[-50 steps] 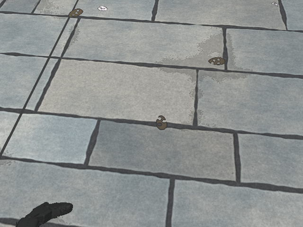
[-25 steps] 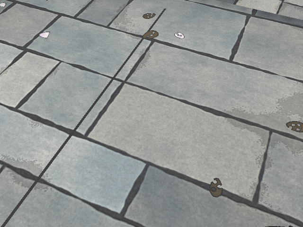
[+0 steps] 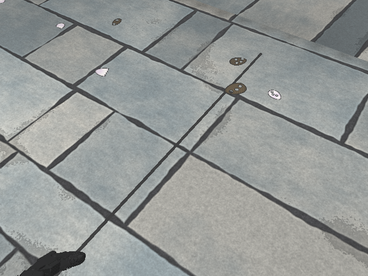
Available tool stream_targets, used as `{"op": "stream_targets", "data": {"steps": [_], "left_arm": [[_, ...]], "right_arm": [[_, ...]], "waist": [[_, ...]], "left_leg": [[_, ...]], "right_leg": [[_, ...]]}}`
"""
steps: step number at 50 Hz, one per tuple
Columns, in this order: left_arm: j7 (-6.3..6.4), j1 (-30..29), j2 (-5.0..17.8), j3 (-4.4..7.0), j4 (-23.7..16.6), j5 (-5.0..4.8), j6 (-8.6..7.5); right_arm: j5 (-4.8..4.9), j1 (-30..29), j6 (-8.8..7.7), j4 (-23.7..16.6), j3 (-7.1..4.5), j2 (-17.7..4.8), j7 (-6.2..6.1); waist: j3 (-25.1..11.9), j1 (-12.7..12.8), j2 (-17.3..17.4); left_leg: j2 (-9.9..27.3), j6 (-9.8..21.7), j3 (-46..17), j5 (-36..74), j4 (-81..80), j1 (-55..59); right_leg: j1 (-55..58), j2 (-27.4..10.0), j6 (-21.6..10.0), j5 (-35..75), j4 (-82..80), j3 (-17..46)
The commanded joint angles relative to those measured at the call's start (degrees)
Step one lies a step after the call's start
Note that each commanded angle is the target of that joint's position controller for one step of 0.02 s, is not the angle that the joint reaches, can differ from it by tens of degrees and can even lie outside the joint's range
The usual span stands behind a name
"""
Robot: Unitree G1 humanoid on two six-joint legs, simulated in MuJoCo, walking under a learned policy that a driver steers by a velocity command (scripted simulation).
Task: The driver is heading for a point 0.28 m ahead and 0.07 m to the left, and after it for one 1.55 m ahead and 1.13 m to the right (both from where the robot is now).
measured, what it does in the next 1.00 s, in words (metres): walks ahead, turning right: left foot, then right foot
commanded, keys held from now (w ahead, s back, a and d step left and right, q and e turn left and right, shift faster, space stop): w+q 0.10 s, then e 0.90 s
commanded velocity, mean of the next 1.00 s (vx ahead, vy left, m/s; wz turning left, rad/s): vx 0.17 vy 0.00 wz -0.20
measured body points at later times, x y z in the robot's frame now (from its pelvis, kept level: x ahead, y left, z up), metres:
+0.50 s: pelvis +0.19 +0.02 +0.01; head +0.23 +0.03 +0.46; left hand +0.24 +0.31 -0.12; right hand +0.41 -0.22 -0.06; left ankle +0.27 +0.14 -0.72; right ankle +0.12 -0.12 -0.66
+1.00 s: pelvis +0.22 -0.03 +0.02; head +0.24 -0.07 +0.47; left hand +0.43 +0.21 -0.06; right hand +0.28 -0.35 -0.10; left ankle +0.27 +0.13 -0.64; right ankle +0.22 -0.11 -0.72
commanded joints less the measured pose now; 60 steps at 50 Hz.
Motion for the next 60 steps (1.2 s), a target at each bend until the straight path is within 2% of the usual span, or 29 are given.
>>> {"op": "stream_targets", "data": {"steps": [1,2,4,6,10,12,15,18,19,20,21,22,24,26,28,31,35,37,38,39,40,41,42,43,44,46,51,56,60], "left_arm": [[0.45,15.34,9.47,3.67,-0.18,-0.63,0.43],[0.61,12.61,7.99,3.1,-0.47,-0.25,0.88],[0.78,9.63,5.65,2.19,0.28,0.26,1.09],[0.62,9.44,5.19,2.07,1.36,0.22,0.69],[0.08,8.08,7.96,2.52,4.17,-0.46,0.76],[0.23,8.8,9.33,2.82,5.18,-1.37,1.71],[0.58,12.39,10.63,3.08,7.38,-2.0,2.99],[0.97,11.11,10.06,2.87,7.52,-2.61,3.57],[0.97,11.98,8.07,2.28,7.07,-1.81,3.23],[0.86,14.99,4.05,0.91,5.95,-0.39,2.73],[1.0,20.02,3.91,0.42,6.7,-1.25,3.27],[1.12,19.3,8.83,2.01,7.55,-2.15,4.49],[2.25,15.72,8.67,2.7,7.03,-2.11,7.05],[3.27,16.32,7.26,2.87,6.69,-1.55,9.5],[3.43,16.13,5.83,2.82,5.58,-1.26,10.28],[2.51,12.22,4.75,2.35,3.15,-0.94,10.23],[0.8,10.82,6.59,2.88,1.12,-1.02,10.35],[0.3,13.37,6.93,3.48,1.83,-0.79,10.34],[0.54,14.56,8.44,4.16,2.12,-0.33,10.28],[1.69,14.73,15.1,5.73,0.86,-0.26,10.11],[1.56,13.15,18.24,5.84,-1.37,1.22,9.27],[1.08,13.2,16.09,5.35,-1.4,2.12,8.01],[1.13,10.71,14.65,4.98,-1.46,1.33,7.08],[1.43,7.69,12.69,4.55,-1.93,-0.01,6.91],[1.84,5.86,11.19,3.94,-2.36,-0.87,7.02],[2.52,6.1,9.95,3.34,-2.84,-0.66,7.31],[3.43,8.03,11.28,4.0,-3.28,-0.97,7.92],[2.95,6.73,12.23,4.54,-4.31,-0.8,8.74],[2.56,5.16,12.01,4.63,-5.05,-1.51,9.31]], "right_arm": [[0.71,0.56,-1.28,-5.79,-0.74,-7.57,0.07],[0.05,-3.28,-0.92,-6.5,-0.98,-7.9,0.0],[-0.42,-5.78,-0.66,-7.58,-1.25,-6.35,0.49],[-0.05,-5.59,-0.2,-7.79,-0.74,-3.58,0.82],[-1.97,-7.57,-0.64,-8.37,0.99,0.49,0.7],[-1.97,-10.77,-1.32,-8.25,1.29,0.51,1.2],[-1.67,-15.05,-1.87,-9.12,0.85,-1.04,1.71],[-2.35,-11.42,-2.36,-7.82,-0.53,-3.91,1.24],[-3.05,-8.96,-2.38,-7.66,-1.48,-7.23,0.49],[-4.65,-5.54,-1.66,-8.45,-2.2,-11.09,-0.51],[-4.14,-3.95,-0.41,-8.36,-1.85,-9.47,-0.41],[-3.01,-4.81,0.41,-8.26,-1.19,-6.78,-0.12],[-1.84,-11.21,0.7,-8.0,-0.41,-4.25,-0.08],[-2.62,-16.3,0.64,-7.49,-0.55,-4.39,-0.02],[-3.13,-18.2,0.31,-6.8,-0.77,-4.15,-0.25],[-2.66,-18.85,0.23,-5.54,-1.22,-4.84,-0.91],[-1.42,-17.93,1.04,-3.61,-2.02,-7.16,-1.07],[-0.29,-18.25,1.54,-2.63,-2.08,-6.96,-1.11],[-0.28,-15.8,1.83,-1.29,-1.76,-5.12,-1.02],[-2.26,-13.29,2.08,-1.59,-0.96,-1.84,-0.67],[-2.83,-18.53,2.05,-4.52,-1.04,-2.68,-1.2],[-2.18,-21.02,2.07,-4.64,-1.71,-4.72,-1.57],[-1.5,-19.93,2.25,-3.97,-2.15,-5.18,-1.85],[-1.76,-18.0,2.45,-2.38,-2.5,-5.23,-2.34],[-2.17,-17.21,2.55,-1.75,-2.75,-5.61,-2.66],[-1.95,-16.03,2.13,-1.37,-2.75,-4.81,-2.36],[-1.42,-18.18,1.44,-1.93,-1.9,-2.92,-1.83],[-1.02,-18.01,0.69,-1.85,-1.8,-3.66,-0.81],[-0.62,-15.62,-0.38,-1.56,-1.94,-4.41,0.21]], "waist": [[-9.78,8.58,-11.19],[-5.21,8.23,-7.36],[-0.33,6.1,-7.38],[0.98,5.19,-8.01],[-0.46,3.07,-6.45],[-2.01,4.57,-6.93],[-3.11,5.91,-7.11],[-4.79,2.45,-6.65],[-7.61,1.84,-4.19],[-14.1,1.81,6.02],[-21.86,1.29,14.0],[-19.7,0.76,8.48],[-10.21,2.99,5.74],[-5.61,5.6,7.27],[-4.64,6.35,7.73],[-5.44,5.32,7.1],[-6.29,5.07,6.91],[-5.84,6.78,5.31],[-4.3,6.68,1.14],[-2.54,4.41,-16.53],[-1.53,6.26,-20.99],[-3.24,7.8,-14.36],[-2.58,5.9,-11.56],[-2.9,4.43,-8.76],[-3.11,3.82,-9.35],[-5.29,3.26,-9.26],[-5.75,4.89,-9.0],[-4.72,5.34,-10.33],[-6.59,4.61,-10.44]], "left_leg": [[4.79,-1.51,2.09,0.3,28.62,-35.49],[6.66,-1.83,4.24,4.58,28.51,-34.56],[9.72,-2.04,4.74,9.56,24.16,-31.3],[10.07,-2.39,5.97,10.49,20.89,-28.0],[9.07,-4.01,9.3,14.67,4.5,-22.16],[7.35,-4.32,11.54,22.56,-4.0,-16.93],[5.17,-3.82,10.9,26.79,-12.1,-13.76],[4.62,-0.74,10.85,34.84,-22.25,-2.74],[9.64,1.51,7.51,49.4,-21.96,5.7],[23.51,8.11,-3.03,72.73,-16.32,21.12],[31.93,15.64,-11.91,73.78,-16.94,25.11],[29.36,15.26,-9.78,61.97,-19.31,20.43],[24.43,12.01,-3.11,41.93,-24.48,10.12],[21.78,10.87,2.75,33.21,-29.17,-2.23],[21.0,10.97,7.02,30.71,-30.8,-6.17],[21.76,10.91,10.33,30.9,-30.51,-5.37],[24.27,9.65,10.92,29.57,-27.97,-2.26],[22.53,5.9,13.51,23.78,-23.14,-3.97],[19.76,1.97,16.45,17.26,-16.92,-7.32],[12.0,-4.66,23.33,3.13,0.12,-18.46],[4.54,-6.64,16.56,-9.86,12.77,-28.33],[5.37,-5.6,10.72,-7.97,18.96,-28.93],[6.35,-4.62,9.07,-2.51,19.97,-29.16],[7.06,-4.67,8.44,1.83,19.26,-29.16],[7.05,-5.19,8.37,4.64,19.13,-28.22],[5.77,-6.06,8.5,8.13,19.95,-25.46],[4.65,-7.54,7.32,10.33,6.45,-24.35],[3.25,-7.42,6.77,8.27,-2.84,-16.83],[2.49,-5.97,6.8,8.6,-11.56,-10.84]], "right_leg": [[39.17,-24.41,-12.0,-26.58,-13.9,37.67],[32.62,-21.86,-10.02,-19.54,-14.12,29.11],[23.41,-17.62,-8.77,-7.75,-16.67,18.2],[19.0,-15.77,-9.48,0.81,-18.77,12.7],[16.69,-14.34,-11.81,30.35,-17.19,4.19],[16.17,-12.19,-10.66,33.03,-16.22,1.58],[19.7,-12.63,-9.33,30.05,-12.66,3.71],[18.08,-10.85,-5.84,22.79,-5.16,6.01],[14.02,-7.5,-3.13,15.77,0.79,4.75],[0.81,-2.42,0.6,-9.07,14.98,1.69],[-4.9,-0.22,2.67,-35.75,27.91,1.79],[-6.92,-2.19,3.67,-35.06,34.76,3.77],[-10.56,-4.78,5.14,-27.93,37.12,1.94],[-4.32,-5.39,6.51,-21.89,35.88,0.57],[-0.96,-5.45,6.48,-18.3,32.29,-0.85],[2.41,-6.54,4.95,-13.46,22.44,-1.47],[6.88,-5.96,2.25,-11.59,13.15,-3.47],[12.96,-3.76,-0.43,-5.87,3.59,-5.45],[16.24,-3.6,-2.54,-1.66,-2.06,-2.78],[21.16,-16.3,-8.01,15.0,-9.71,15.7],[18.61,-24.38,-18.49,18.65,-13.02,28.93],[17.41,-22.56,-19.0,12.58,-14.17,26.92],[17.27,-19.41,-15.65,8.87,-13.58,22.59],[17.69,-16.93,-12.51,6.22,-12.69,19.65],[17.23,-15.78,-11.29,8.0,-12.19,17.95],[17.64,-13.97,-11.2,12.56,-11.39,16.36],[21.83,-13.01,-11.61,10.19,-10.25,18.79],[17.39,-12.22,-12.64,7.34,-9.8,23.89],[17.88,-10.88,-11.99,6.77,-8.28,28.33]]}}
